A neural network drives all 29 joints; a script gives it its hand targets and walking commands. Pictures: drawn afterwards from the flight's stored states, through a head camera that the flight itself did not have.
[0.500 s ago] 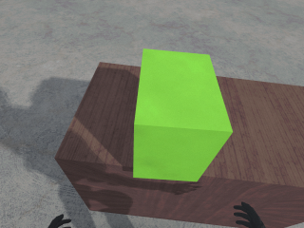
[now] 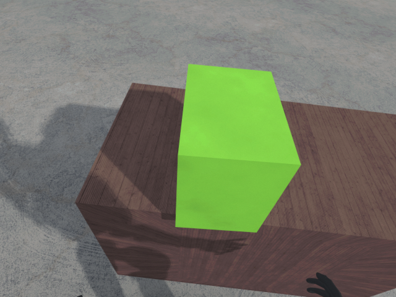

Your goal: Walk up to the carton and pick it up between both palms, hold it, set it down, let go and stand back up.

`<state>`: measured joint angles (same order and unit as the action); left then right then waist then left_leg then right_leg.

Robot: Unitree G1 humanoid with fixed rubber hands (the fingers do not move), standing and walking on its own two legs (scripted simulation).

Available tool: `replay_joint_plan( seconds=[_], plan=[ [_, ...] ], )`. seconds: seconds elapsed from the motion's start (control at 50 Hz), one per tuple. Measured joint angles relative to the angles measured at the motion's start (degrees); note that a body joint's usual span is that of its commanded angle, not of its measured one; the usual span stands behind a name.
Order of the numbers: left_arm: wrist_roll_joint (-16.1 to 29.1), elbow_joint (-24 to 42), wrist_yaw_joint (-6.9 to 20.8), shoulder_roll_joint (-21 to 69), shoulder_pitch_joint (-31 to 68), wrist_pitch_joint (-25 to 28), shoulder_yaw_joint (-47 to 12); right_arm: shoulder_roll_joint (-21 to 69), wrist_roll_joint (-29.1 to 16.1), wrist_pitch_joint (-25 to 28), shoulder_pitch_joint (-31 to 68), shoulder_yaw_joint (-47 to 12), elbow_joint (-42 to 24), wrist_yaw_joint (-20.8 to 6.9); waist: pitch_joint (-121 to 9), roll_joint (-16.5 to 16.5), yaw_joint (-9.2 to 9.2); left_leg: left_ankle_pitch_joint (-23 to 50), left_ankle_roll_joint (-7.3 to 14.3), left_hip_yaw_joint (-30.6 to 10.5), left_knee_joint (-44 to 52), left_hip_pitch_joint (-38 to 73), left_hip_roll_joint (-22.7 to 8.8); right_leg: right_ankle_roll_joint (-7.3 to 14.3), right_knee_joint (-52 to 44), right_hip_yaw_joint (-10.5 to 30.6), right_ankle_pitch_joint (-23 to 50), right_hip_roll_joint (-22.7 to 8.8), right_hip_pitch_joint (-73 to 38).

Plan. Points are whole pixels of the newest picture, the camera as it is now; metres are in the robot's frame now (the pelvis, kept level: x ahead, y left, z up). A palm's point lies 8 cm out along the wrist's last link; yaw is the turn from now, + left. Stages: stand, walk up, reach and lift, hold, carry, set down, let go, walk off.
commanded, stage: stand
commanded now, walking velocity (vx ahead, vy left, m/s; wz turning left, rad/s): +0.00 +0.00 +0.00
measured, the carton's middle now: (223, 149) +0.44 -0.05 +0.04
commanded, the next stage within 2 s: none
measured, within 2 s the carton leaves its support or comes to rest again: neither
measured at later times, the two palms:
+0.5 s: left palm out of the picture +0.06 +0.26 -0.14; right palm out of the picture +0.10 -0.28 -0.09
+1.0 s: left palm out of the picture +0.05 +0.26 -0.13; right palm out of the picture +0.09 -0.28 -0.09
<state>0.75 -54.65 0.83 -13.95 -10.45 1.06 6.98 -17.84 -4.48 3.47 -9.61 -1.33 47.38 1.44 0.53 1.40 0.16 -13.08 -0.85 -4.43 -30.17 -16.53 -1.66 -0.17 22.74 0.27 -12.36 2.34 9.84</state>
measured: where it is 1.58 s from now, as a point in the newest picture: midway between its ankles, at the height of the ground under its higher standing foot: outside the picture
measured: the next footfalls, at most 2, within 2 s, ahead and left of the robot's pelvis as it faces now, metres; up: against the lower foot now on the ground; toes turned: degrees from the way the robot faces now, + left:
none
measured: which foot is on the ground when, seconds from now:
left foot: down 0.00-1.00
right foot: down 0.00-1.00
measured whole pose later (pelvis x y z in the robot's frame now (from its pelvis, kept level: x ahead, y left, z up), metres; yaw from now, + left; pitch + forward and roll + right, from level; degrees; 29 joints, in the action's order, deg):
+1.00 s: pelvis -0.02 -0.01 +0.00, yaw +0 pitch -2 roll -2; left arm 0.8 -59.6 0.8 -14.5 -10.4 1.3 5.8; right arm -18.2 -4.5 3.4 -9.6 -1.3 52.4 1.0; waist 0.5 0.0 0.2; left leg -10.9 -0.9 -4.4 -28.3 -15.6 -1.7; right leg 0.0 22.7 0.3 -11.1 2.3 9.8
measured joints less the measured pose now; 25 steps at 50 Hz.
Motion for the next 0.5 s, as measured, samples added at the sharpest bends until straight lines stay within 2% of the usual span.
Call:
replay_joint_plan(
  seconds=[0.5],
  plan=[
    [0.00, -3.31, 0.00, -0.22, 0.00, 0.21, -0.71, -0.07, 0.01, -0.04, 0.00, 0.00, 3.27, -0.10, 0.00, -0.90, 0.00, 1.17, 0.02, 0.00, 0.35, 0.17, 0.00, -0.06, 0.00, 0.01, 1.00, 0.00, 0.00]
  ],
)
